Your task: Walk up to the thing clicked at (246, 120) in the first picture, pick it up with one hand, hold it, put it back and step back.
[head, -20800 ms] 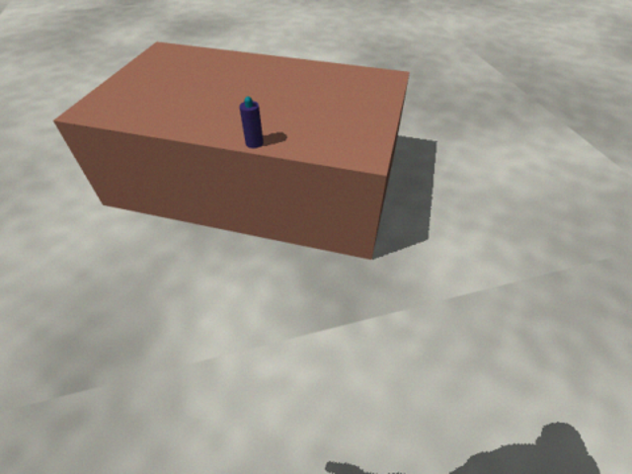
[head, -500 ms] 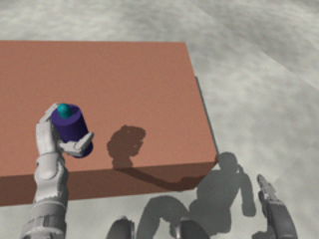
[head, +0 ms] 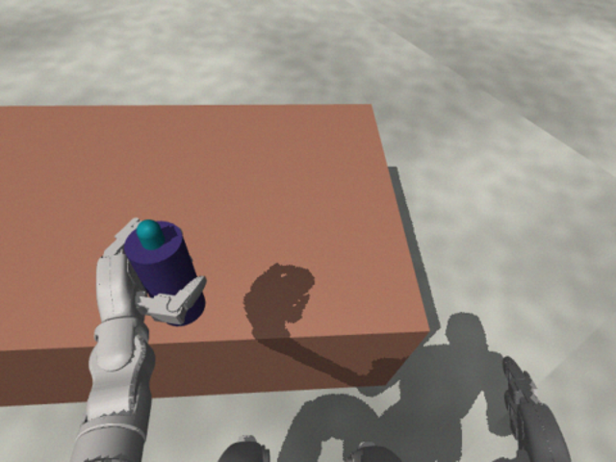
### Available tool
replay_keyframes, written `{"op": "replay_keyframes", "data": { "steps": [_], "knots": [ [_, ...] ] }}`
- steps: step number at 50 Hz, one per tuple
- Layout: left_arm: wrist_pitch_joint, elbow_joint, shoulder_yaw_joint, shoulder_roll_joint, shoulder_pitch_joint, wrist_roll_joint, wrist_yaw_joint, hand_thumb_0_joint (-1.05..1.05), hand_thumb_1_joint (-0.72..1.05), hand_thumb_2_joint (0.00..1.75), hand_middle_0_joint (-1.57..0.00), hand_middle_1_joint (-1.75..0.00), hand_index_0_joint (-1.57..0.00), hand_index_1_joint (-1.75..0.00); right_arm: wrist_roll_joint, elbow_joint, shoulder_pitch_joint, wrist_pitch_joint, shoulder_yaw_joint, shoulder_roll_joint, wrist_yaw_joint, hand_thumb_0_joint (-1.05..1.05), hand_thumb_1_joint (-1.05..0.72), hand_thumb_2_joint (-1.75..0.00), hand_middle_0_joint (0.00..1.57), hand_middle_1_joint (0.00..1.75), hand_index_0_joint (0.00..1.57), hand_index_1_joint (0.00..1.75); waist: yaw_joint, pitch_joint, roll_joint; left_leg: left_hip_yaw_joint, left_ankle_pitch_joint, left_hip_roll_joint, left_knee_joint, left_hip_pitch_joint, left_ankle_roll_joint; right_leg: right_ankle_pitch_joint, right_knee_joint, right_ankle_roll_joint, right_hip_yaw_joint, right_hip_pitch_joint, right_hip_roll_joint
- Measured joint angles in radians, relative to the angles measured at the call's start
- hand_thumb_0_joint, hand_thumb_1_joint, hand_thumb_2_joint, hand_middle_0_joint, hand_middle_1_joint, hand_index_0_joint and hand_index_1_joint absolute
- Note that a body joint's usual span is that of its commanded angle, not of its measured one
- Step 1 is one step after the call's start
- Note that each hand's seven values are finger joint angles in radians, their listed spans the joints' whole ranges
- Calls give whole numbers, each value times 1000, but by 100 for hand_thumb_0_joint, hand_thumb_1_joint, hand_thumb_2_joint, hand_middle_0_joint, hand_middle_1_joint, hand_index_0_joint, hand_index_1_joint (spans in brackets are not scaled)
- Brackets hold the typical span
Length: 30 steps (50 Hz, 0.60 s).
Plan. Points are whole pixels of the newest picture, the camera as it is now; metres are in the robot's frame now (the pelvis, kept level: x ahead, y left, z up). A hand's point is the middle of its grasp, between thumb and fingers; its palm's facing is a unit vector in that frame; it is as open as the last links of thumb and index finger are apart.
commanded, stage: lift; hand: left
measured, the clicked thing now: (166, 270) +0.35 +0.19 +0.05
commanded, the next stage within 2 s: hold in 0.12 s
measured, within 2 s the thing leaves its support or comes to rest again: neither
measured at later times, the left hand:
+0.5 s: hand (171, 267) +0.35 +0.17 +0.07, palm faces +0.22 -0.98 +0.00, open 9.5 cm
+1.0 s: hand (170, 275) +0.33 +0.17 +0.08, palm faces +0.23 -0.97 +0.00, open 9.5 cm
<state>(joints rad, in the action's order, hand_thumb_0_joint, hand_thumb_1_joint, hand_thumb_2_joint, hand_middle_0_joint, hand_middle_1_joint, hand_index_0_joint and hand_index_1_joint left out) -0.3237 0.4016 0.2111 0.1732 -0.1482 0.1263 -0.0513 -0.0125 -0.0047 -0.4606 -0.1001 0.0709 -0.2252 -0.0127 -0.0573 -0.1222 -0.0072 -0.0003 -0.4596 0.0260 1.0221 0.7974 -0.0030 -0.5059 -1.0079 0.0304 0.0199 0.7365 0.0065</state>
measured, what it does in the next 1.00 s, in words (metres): stands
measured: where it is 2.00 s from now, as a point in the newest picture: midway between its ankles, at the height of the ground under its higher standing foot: outside the picture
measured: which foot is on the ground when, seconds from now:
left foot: down 0.00-1.00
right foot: down 0.00-1.00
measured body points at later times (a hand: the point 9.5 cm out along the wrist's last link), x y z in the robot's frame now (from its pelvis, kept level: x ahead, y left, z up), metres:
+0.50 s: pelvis +0.01 +0.00 +0.01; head +0.06 +0.01 +0.46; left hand +0.33 +0.23 +0.07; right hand +0.16 -0.25 -0.02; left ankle +0.02 +0.12 -0.67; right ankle -0.01 -0.14 -0.67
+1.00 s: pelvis +0.00 +0.00 +0.02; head +0.04 +0.00 +0.46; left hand +0.31 +0.22 +0.08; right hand +0.16 -0.26 -0.02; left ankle +0.02 +0.12 -0.67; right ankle -0.01 -0.14 -0.67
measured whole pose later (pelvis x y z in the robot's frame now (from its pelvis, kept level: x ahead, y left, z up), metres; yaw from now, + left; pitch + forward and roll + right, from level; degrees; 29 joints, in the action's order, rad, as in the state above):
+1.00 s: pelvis +0.00 +0.00 +0.02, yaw +0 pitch +9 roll +0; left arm -0.18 0.19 0.15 0.13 -0.03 0.13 -0.09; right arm 0.00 -0.13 -0.43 -0.07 0.08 -0.21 -0.04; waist -0.03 -0.10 0.00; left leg -0.01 -0.43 0.02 0.92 0.66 -0.01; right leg -0.48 -0.92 0.03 0.02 0.60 0.01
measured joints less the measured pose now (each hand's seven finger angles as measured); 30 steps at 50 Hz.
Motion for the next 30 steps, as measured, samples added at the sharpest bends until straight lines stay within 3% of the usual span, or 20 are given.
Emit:
{"op": "replay_keyframes", "data": {
  "steps": [30],
  "knots": [
    [98, -176, -55, -29, 101, 6, -26, -2, -36, 118, -80, -114, -74, -111, 6, -71, 15, 11, 1, 12, -13, -1, 53, -5, 6, 6, 6, 5, 23, 7, 9, -6, 8, -3, -68, -101, 0, 9, 66, 0, 4, -98, 4]
  ]
}}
